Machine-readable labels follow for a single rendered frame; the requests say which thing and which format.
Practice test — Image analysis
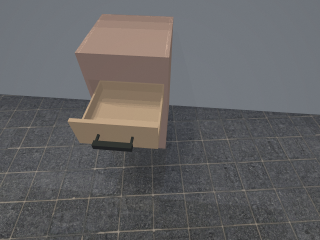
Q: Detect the cabinet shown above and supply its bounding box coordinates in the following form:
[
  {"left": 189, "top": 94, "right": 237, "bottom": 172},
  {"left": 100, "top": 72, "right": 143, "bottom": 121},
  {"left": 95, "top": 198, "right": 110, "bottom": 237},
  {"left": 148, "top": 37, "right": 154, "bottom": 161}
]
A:
[{"left": 75, "top": 14, "right": 174, "bottom": 149}]

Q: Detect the handle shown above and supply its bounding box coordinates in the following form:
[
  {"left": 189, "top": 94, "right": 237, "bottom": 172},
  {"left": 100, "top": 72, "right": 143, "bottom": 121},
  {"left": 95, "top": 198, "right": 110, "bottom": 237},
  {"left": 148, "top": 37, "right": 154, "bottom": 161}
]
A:
[{"left": 91, "top": 134, "right": 134, "bottom": 152}]

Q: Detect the drawer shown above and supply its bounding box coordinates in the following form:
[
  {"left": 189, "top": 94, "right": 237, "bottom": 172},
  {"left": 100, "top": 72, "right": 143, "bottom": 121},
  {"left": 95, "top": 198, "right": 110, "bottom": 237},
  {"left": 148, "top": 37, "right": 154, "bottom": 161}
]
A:
[{"left": 67, "top": 80, "right": 164, "bottom": 149}]

